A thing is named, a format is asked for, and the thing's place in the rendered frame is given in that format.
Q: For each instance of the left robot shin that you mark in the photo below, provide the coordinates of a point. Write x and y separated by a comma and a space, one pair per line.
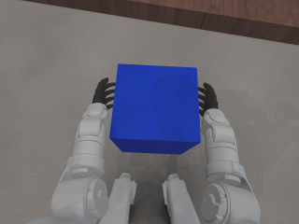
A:
123, 175

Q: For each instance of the robot left hand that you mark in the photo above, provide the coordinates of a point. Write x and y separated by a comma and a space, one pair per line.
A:
100, 93

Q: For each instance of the robot left upper arm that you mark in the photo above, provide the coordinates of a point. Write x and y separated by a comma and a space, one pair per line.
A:
77, 201

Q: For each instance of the right robot forearm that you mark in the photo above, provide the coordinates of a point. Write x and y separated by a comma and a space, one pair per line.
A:
222, 159

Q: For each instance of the robot right hand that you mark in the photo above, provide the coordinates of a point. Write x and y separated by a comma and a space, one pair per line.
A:
210, 99

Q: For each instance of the robot left thigh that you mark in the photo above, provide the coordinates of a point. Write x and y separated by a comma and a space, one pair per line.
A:
121, 197

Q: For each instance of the carton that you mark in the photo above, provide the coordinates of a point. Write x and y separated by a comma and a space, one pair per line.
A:
155, 109

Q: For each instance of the left robot forearm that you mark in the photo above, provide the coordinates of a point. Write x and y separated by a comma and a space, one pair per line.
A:
89, 147

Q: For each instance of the robot right upper arm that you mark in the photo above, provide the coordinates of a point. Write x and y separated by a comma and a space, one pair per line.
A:
226, 204

